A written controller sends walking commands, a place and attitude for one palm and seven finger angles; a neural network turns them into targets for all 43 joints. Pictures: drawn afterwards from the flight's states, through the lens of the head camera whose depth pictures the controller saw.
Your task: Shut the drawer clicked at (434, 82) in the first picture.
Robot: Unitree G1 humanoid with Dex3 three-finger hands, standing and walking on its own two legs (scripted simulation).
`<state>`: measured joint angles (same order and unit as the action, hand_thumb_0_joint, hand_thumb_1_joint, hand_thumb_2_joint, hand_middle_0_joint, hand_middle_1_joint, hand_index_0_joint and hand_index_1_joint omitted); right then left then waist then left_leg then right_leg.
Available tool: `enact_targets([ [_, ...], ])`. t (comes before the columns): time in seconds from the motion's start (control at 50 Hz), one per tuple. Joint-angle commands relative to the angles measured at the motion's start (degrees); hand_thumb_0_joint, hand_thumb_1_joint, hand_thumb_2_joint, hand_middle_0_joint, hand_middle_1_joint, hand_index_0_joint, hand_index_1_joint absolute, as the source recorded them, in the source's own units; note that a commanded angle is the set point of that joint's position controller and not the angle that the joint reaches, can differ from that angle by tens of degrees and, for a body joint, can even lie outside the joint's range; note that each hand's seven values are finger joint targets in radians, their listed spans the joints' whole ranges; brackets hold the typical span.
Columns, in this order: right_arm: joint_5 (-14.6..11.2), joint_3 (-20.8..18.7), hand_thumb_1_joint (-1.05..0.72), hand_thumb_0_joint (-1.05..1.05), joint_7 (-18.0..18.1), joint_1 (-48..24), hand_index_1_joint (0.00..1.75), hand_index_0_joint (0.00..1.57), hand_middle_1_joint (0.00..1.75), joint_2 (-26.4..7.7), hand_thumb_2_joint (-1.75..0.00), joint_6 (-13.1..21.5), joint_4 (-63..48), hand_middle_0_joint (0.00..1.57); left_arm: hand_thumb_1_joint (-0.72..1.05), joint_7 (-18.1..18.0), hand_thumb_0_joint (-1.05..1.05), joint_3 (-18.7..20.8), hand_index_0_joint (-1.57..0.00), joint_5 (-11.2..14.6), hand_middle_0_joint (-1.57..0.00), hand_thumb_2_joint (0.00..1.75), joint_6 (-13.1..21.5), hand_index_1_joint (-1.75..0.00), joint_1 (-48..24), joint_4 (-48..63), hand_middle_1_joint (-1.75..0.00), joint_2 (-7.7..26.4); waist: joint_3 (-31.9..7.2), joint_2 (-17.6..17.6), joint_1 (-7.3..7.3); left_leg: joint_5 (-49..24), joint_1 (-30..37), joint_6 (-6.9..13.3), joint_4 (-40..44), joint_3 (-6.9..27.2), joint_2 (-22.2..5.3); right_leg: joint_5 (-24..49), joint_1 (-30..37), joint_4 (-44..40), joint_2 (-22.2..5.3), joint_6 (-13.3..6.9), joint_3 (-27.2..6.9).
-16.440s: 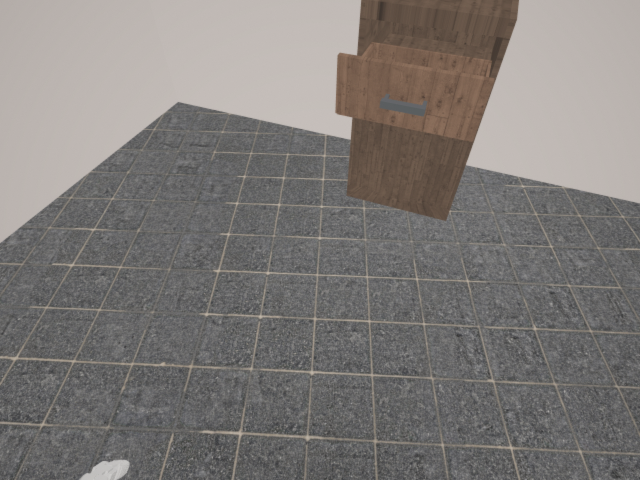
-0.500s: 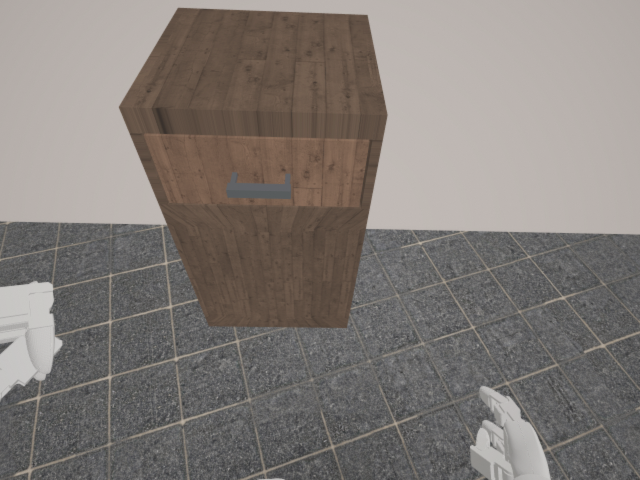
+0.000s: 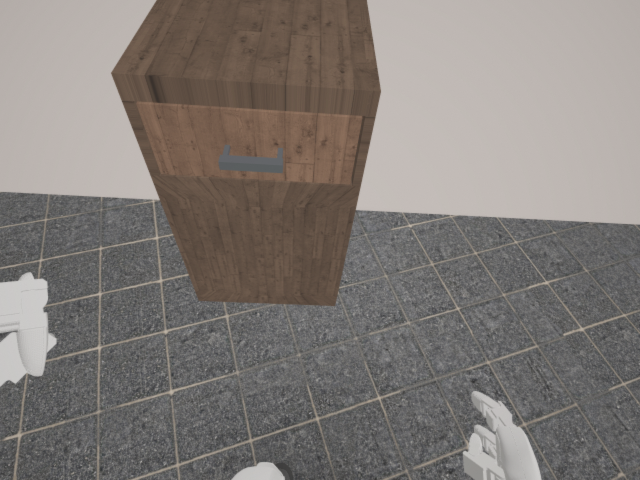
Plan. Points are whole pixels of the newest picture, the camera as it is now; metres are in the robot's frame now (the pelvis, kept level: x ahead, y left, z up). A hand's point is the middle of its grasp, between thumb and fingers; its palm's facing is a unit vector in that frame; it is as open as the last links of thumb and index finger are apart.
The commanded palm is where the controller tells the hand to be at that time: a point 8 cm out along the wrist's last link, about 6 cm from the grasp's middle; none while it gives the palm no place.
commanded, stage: step back with the hand held close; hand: left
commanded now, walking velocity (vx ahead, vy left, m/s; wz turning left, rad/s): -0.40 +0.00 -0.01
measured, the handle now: (252, 157) +0.69 +0.18 -0.07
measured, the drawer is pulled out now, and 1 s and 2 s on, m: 0.00 0.00 0.00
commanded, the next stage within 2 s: stop stepping back and stand still in 0.30 s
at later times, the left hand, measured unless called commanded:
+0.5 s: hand out of the picture +0.09 +0.20 +0.18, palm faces +0.25 -0.83 -0.50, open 3.3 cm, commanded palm +0.04 +0.25 +0.19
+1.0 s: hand out of the picture +0.04 +0.21 +0.18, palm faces +0.35 -0.81 -0.47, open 3.3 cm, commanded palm -0.02 +0.25 +0.19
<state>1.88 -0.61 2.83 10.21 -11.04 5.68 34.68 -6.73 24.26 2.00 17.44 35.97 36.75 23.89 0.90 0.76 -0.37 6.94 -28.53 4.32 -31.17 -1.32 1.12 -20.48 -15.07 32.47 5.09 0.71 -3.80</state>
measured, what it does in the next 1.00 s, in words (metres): walks backwards: right foot, then left foot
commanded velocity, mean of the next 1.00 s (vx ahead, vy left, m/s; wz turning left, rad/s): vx -0.07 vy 0.02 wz -0.01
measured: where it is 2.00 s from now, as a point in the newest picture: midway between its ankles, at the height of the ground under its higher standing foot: outside the picture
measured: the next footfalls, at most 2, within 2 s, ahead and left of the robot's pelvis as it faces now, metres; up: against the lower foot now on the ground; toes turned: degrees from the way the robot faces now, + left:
right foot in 0.02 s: -0.02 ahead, -0.12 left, +0.00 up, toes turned +5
left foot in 0.26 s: +0.02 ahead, +0.07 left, +0.00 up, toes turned +0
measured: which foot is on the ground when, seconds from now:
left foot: down 0.00-0.12, up 0.14-0.24, down 0.26-0.56, up 0.58-0.74, down 0.76-1.00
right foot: up 0.00-0.00, down 0.02-0.30, up 0.32-0.52, down 0.54-1.00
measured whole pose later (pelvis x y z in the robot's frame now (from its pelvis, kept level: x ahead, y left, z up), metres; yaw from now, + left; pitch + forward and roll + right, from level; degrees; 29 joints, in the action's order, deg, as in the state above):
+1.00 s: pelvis -0.15 -0.03 +0.01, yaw +0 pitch -1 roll -1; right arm -0.1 0.2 3.6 14.2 -11.5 7.7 35.7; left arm -7.9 21.2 1.1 14.6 36.8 30.9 22.7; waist -0.4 0.3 -1.4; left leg 12.6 -14.7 1.0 -28.1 -1.0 -0.3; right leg -14.5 -11.3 26.5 0.5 -0.3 1.7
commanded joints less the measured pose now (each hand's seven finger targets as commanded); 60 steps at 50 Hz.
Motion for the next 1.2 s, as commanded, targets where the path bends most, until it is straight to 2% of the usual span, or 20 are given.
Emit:
enact_targets([
  [0.0,-0.25,-3.84,-0.9,0.0,0.09,-2.6,0.3,0.2,0.3,-9.19,-0.9,2.82,-7.3,0.2,0.9,-0.47,0.0,5.01,-1.4,1.74,-1.4,0.9,3.58,-1.6,1.45,12.05,-1.6,8.4,-14.05,-8.03,-0.31,-11.55,16.47,1.93,10.3,12.57,-13.09,6.5,2.39,-6.6,-1.76,0.5,0.51],
  [0.06,-1.76,-3.82,-0.9,0.0,-0.18,-4.08,0.3,0.2,0.3,-7.77,-0.9,0.65,-9.44,0.2,0.9,-0.32,0.0,6.66,-1.4,2.18,-1.4,0.9,3.42,-1.6,3.35,10.12,-1.6,10.11,-14.45,3.22,-0.7,0.07,16.62,-2.21,1.24,2.9,-4.28,21.77,-1.27,-14.13,-8.69,1.85,-4.12],
  [0.12,-2.14,-4.14,-0.9,0.0,0.05,-5.27,0.3,0.2,0.3,-7.02,-0.9,-1.33,-9.07,0.2,0.9,-1.32,0.0,7.04,-1.4,1.93,-1.4,0.9,2.45,-1.6,2.43,7.14,-1.6,10.96,-8.58,6.38,-0.63,13.02,8.14,-4.19,-18.6,2.79,0.84,23.44,-8.44,-20.16,-20.32,-4.76,-13.8],
  [0.16,-1.78,-2.95,-0.9,0.0,0.55,-5.22,0.3,0.2,0.3,-5.6,-0.9,-2.54,-9.08,0.2,0.9,-1.39,0.0,5.93,-1.4,1.6,-1.4,0.9,1.3,-1.6,1.74,5.13,-1.6,9.94,-7.08,2.93,-1.45,13.48,4.1,-4.19,-14.02,4.26,-1.21,39.19,-2.3,-14.41,-18.97,-6.11,-9.43],
  [0.2,-2.0,-2.19,-0.9,0.0,1.65,-5.24,0.3,0.2,0.3,-6.55,-0.9,-3.31,-9.35,0.2,0.9,-1.26,0.0,3.89,-1.4,1.22,-1.4,0.9,0.75,-1.6,-0.33,5.9,-1.6,8.9,-5.95,0.21,-1.75,3.56,6.76,-3.84,1.55,2.43,-0.61,46.78,2.85,-8.91,-12.2,-2.52,-3.91],
  [0.24,-2.96,-3.24,-0.9,0.0,2.04,-4.58,0.3,0.2,0.3,-8.64,-0.9,-3.08,-9.32,0.2,0.9,-0.73,0.0,2.89,-1.4,1.18,-1.4,0.9,1.18,-1.6,-3.61,9.22,-1.6,9.98,-9.9,-5.02,-1.21,-27.79,16.61,-1.21,10.89,5.35,-7.19,38.42,3.97,-2.16,-4.68,3.69,1.25],
  [0.28,-2.27,-4.15,-0.9,0.0,0.78,-3.2,0.3,0.2,0.3,-8.65,-0.9,-1.38,-9.75,0.2,0.9,-0.27,0.0,4.33,-1.4,1.63,-1.4,0.9,1.55,-1.6,-1.19,7.36,-1.6,10.82,-14.76,-8.73,0.27,-41.76,25.49,2.45,9.28,11.29,-13.88,9.29,-4.23,6.24,-1.72,3.16,-0.17],
  [0.3,-1.29,-3.82,-0.9,0.0,0.42,-3.3,0.3,0.2,0.3,-8.17,-0.9,-0.12,-10.3,0.2,0.9,0.1,0.0,4.24,-1.4,2.27,-1.4,0.9,0.98,-1.6,0.31,8.97,-1.6,10.19,-15.83,-11.99,0.66,-41.47,24.29,3.49,11.22,14.29,-16.69,-2.79,-5.19,10.03,-1.87,1.51,-0.19],
  [0.34,-1.01,-3.95,-0.9,0.0,-0.13,-2.69,0.3,0.2,0.3,-8.69,-0.9,1.69,-9.92,0.2,0.9,0.14,0.0,4.51,-1.4,2.16,-1.4,0.9,0.36,-1.6,0.51,11.92,-1.6,9.75,-13.97,-11.46,0.93,-29.42,16.96,5.47,12.84,14.14,-18.68,-5.31,-2.43,15.73,-1.76,0.63,-1.16],
  [0.38,-1.46,-4.1,-0.9,0.0,-0.73,-2.74,0.3,0.2,0.3,-8.55,-0.9,2.33,-9.02,0.2,0.9,-0.24,0.0,3.94,-1.4,2.14,-1.4,0.9,-0.89,-1.6,3.19,10.76,-1.6,8.07,-11.9,-8.61,0.75,-23.37,16.87,4.9,13.45,11.58,-17.67,-4.94,-4.18,15.05,-2.29,0.69,0.6],
  [0.48,-1.97,-2.62,-0.9,0.0,0.26,-3.71,0.3,0.2,0.3,-8.54,-0.9,2.22,-10.98,0.2,0.9,-1.6,0.0,5.11,-1.4,1.36,-1.4,0.9,-2.8,-1.6,6.04,9.52,-1.6,8.06,-5.61,-9.48,0.38,28.59,-2.72,-0.16,17.7,6.98,-9.25,-2.37,13.55,-5.49,-2.06,-0.09,6.78],
  [0.5,-1.81,-2.6,-0.9,0.0,0.53,-4.13,0.3,0.2,0.3,-8.23,-0.9,2.09,-11.07,0.2,0.9,-1.68,0.0,5.17,-1.4,0.89,-1.4,0.9,-2.69,-1.6,4.9,9.57,-1.6,8.68,-4.03,-6.55,0.12,27.91,-1.95,-2.42,13.12,3.49,-5.3,-6.03,11.11,-12.37,-3.88,-1.01,4.54],
  [0.52,-1.37,-2.72,-0.9,0.0,0.59,-3.82,0.3,0.2,0.3,-7.62,-0.9,1.66,-10.69,0.2,0.9,-1.79,0.0,5.82,-1.4,0.95,-1.4,0.9,-2.43,-1.6,3.2,8.9,-1.6,9.89,-3.07,1.66,-0.56,22.24,3.51,-4.36,1.55,0.48,-1.25,-14.87,1.46,-21.32,-10.52,-4.15,-5.25],
  [0.54,-0.56,-2.74,-0.9,0.0,0.6,-3.15,0.3,0.2,0.3,-8.2,-0.9,1.34,-9.66,0.2,0.9,-2.29,0.0,7.7,-1.4,1.51,-1.4,0.9,-2.22,-1.6,1.49,8.94,-1.6,11.45,-2.78,5.37,-0.84,14.29,9.07,-4.86,-9.38,1.02,-0.29,-15.93,-8.06,-26.78,-19.09,-8.38,-14.52],
  [0.56,-1.77,-2.75,-0.9,0.0,0.73,-2.35,0.3,0.2,0.3,-7.23,-0.9,1.52,-8.63,0.2,0.9,-2.38,0.0,3.98,-1.4,1.35,-1.4,0.9,-2.96,-1.6,-1.13,7.42,-1.6,8.92,-3.34,12.26,-0.18,13.59,6.33,-4.87,-16.11,2.21,-0.41,-19.09,-7.41,-26.14,-21.91,-9.19,-18.72],
  [0.7,-2.18,-1.96,-0.9,0.0,1.98,-2.02,0.3,0.2,0.3,-7.63,-0.9,3.78,-6.8,0.2,0.9,-3.29,0.0,1.14,-1.4,-0.53,-1.4,0.9,-1.37,-1.6,-4.76,4.58,-1.6,6.58,0.16,1.43,-0.3,9.22,14.21,-1.61,5.9,0.98,-2.37,-2.49,-2.05,-16.25,-15.31,-4.28,-5.99],
  [0.76,-2.47,-2.62,-0.9,0.0,1.84,-2.04,0.3,0.2,0.3,-9.23,-0.9,4.88,-7.84,0.2,0.9,-2.6,0.0,2.02,-1.4,-0.2,-1.4,0.9,-0.07,-1.6,-2.92,6.3,-1.6,7.5,-1.93,-0.84,0.47,-0.23,17.19,-0.61,8.39,5.37,-5.87,9.88,2.32,-9.68,-9.06,-0.17,-1.44],
  [0.82,-2.28,-1.58,-0.9,0.0,1.54,-2.23,0.3,0.2,0.3,-8.09,-0.9,4.53,-7.77,0.2,0.9,-2.26,0.0,3.02,-1.4,-0.31,-1.4,0.9,0.0,-1.6,-0.97,6.97,-1.6,7.27,-1.56,-7.91,0.19,4.3,11.02,0.07,13.84,9.57,-8.06,7.15,5.45,-5.07,-5.5,0.14,3.74],
  [0.98,-2.09,-1.91,-0.9,0.0,0.91,-1.95,0.3,0.2,0.3,-7.73,-0.9,5.06,-7.62,0.2,0.9,-2.05,0.0,2.6,-1.4,0.19,-1.4,0.9,0.1,-1.6,0.74,3.38,-1.6,5.47,-1.86,-0.31,-0.05,9.66,10.4,-1.91,9.0,4.61,-4.5,5.63,5.12,-13.26,-7.85,-1.18,-1.16],
  [1.18,-1.94,-1.25,-0.9,0.0,1.56,-3.19,0.3,0.2,0.3,-7.14,-0.9,4.52,-7.96,0.2,0.9,-2.15,0.0,1.63,-1.4,-0.17,-1.4,0.9,-1.24,-1.6,-3.73,6.11,-1.6,5.77,-2.98,-4.61,0.3,6.13,14.17,-2.16,12.83,5.03,-4.94,10.39,6.18,-11.77,-5.53,-0.25,2.16],
])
